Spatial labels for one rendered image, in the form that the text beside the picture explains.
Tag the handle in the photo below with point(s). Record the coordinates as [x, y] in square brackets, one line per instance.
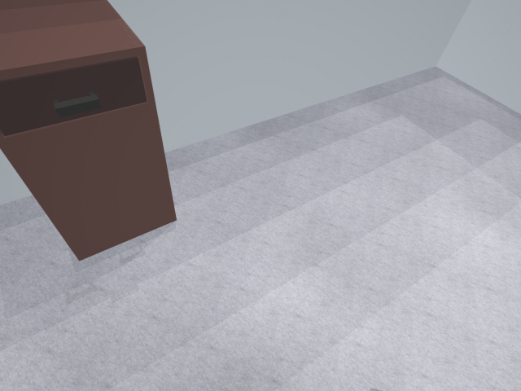
[74, 106]

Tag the drawer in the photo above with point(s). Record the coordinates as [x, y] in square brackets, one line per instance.
[26, 103]

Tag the cabinet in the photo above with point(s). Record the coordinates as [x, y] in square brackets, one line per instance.
[101, 179]

